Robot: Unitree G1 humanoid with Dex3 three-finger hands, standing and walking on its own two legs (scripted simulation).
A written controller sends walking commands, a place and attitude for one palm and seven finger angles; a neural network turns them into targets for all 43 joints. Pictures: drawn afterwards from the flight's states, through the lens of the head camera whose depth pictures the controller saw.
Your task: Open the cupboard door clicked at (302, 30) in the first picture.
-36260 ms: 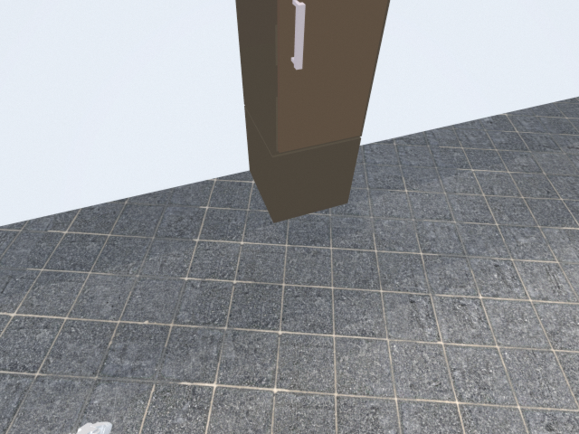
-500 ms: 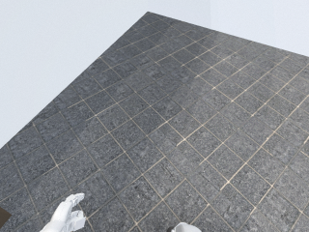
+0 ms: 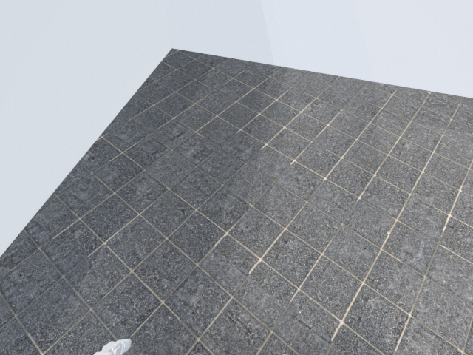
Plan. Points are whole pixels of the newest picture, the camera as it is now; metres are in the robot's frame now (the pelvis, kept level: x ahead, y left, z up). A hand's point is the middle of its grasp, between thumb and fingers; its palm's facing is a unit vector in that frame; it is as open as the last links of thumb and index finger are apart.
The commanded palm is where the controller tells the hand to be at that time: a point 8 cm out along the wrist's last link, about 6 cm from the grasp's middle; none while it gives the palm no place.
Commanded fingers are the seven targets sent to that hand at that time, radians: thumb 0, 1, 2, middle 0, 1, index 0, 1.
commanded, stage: walk to a spot facing it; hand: left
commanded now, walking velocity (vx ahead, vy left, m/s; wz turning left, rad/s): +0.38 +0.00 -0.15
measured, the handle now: out of the picture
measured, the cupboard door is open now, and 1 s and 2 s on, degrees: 47 47 47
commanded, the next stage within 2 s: turn to face it in 0.34 s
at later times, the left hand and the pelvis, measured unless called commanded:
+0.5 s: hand (172, 264) +0.32 +0.16 -0.17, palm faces -0.06 -0.98 -0.18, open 7.4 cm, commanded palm none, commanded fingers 0.00 0.90 0.90 -0.20 -0.30 -0.20 -0.30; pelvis +0.24 -0.03 +0.00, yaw -4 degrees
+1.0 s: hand (183, 207) +0.47 +0.15 -0.15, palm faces +0.22 -0.94 -0.27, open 7.3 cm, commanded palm none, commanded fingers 0.00 0.90 0.90 -0.20 -0.30 -0.20 -0.30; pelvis +0.38 -0.08 -0.01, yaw +12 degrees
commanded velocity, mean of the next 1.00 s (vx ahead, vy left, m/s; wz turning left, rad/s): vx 0.13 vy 0.00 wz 0.28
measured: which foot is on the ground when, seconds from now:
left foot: down 0.00-0.00, up 0.02-0.24, down 0.26-0.50, up 0.52-0.70, down 0.72-0.98, up 1.00-1.00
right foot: down 0.00-0.26, up 0.28-0.50, down 0.52-0.72, up 0.74-0.96, down 0.98-1.00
